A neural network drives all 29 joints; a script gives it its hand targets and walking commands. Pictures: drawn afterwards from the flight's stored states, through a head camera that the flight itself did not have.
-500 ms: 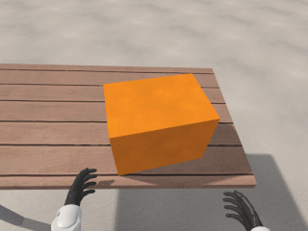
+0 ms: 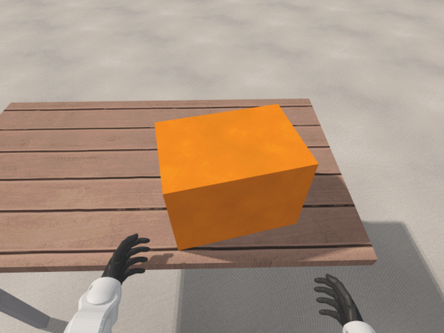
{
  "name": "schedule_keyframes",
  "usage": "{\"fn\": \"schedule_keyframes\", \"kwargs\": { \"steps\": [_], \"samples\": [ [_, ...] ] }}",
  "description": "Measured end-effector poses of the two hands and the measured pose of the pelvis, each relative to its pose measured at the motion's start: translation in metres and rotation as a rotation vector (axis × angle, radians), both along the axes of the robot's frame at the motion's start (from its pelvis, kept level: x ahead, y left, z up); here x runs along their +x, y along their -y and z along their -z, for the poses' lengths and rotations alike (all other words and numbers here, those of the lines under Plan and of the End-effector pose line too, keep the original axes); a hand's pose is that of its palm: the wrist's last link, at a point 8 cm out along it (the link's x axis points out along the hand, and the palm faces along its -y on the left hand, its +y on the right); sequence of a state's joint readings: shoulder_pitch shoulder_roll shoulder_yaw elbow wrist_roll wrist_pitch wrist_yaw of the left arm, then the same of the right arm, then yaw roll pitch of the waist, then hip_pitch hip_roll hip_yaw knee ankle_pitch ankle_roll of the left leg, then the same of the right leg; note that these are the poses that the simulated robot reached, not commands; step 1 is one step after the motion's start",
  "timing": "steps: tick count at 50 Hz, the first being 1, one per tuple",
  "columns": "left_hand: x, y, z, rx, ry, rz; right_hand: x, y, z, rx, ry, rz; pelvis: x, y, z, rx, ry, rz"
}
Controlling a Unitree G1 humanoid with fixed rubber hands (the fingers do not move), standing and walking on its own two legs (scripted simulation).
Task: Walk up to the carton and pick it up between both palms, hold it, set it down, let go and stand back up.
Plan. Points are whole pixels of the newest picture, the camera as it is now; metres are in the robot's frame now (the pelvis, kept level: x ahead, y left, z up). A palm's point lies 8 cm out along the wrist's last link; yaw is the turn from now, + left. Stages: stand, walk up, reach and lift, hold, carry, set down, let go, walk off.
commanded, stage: let go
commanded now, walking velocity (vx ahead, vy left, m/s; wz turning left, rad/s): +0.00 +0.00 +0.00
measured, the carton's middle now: (229, 175) +0.43 +0.01 +0.00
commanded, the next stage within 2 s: stand in 0.24 s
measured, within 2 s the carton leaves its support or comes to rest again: neither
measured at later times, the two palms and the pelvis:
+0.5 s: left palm (114, 281) +0.20 +0.22 -0.03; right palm out of the picture +0.09 -0.28 -0.09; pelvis -0.01 -0.01 +0.00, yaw +1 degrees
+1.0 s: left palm (110, 282) +0.20 +0.22 -0.04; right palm out of the picture +0.05 -0.24 -0.10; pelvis -0.02 +0.01 -0.01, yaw +1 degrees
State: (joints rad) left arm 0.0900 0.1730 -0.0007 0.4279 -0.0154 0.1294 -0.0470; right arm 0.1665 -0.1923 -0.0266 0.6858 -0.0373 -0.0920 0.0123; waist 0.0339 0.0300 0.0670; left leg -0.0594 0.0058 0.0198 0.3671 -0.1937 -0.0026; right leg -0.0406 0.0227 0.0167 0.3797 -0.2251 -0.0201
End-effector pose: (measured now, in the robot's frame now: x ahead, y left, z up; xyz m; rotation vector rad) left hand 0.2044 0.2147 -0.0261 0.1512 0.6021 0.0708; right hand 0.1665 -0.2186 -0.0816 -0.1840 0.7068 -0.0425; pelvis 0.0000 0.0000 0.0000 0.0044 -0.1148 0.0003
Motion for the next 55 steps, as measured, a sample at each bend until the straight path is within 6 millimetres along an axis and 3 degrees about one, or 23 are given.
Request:
{"fn": "schedule_keyframes", "kwargs": {
  "steps": [15,26,37,55],
  "samples": [
    [-0.001,0.001,0.001,0.027,0.026,0.000,-0.015,0.026,-0.003,-0.034,-0.003,0.030,-0.004,0.009,0.003,-0.002,-0.025,-0.002],
    [-0.006,-0.002,0.007,0.053,0.131,0.061,-0.086,0.058,0.013,-0.113,-0.224,0.115,-0.008,0.010,0.005,-0.016,-0.076,-0.013],
    [-0.006,-0.005,0.008,0.047,0.152,0.095,-0.118,0.043,0.020,-0.095,-0.276,0.134,-0.016,-0.001,0.008,-0.018,-0.071,-0.013],
    [-0.008,-0.011,0.010,0.015,0.178,0.117,-0.115,0.022,0.016,-0.088,-0.238,0.125,-0.024,-0.018,0.011,-0.019,-0.068,-0.011]
  ]
}}
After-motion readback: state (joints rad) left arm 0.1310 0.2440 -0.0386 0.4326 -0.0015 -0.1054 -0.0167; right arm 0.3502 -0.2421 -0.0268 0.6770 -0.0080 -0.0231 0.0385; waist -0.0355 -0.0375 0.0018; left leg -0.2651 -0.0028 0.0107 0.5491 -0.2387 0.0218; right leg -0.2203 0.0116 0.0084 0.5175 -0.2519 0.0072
